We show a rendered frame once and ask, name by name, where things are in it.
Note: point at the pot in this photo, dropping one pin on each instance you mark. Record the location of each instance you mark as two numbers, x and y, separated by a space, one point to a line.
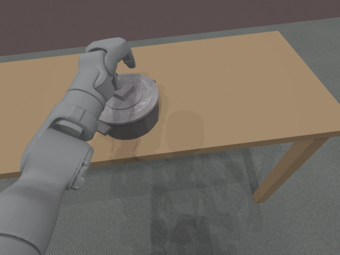
133 130

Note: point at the table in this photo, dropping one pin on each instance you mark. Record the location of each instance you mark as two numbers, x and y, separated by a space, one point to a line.
215 95

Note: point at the lid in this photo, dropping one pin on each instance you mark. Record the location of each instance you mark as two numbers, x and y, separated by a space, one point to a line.
137 105

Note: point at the knob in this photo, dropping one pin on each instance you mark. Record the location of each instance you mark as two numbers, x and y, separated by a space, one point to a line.
127 89

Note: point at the robot left hand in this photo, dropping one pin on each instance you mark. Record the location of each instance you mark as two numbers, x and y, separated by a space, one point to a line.
122 51

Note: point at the robot left upper arm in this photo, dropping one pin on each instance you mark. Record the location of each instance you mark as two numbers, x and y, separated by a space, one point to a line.
29 208

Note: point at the left robot forearm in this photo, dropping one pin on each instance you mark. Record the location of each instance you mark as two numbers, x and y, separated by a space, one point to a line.
79 111

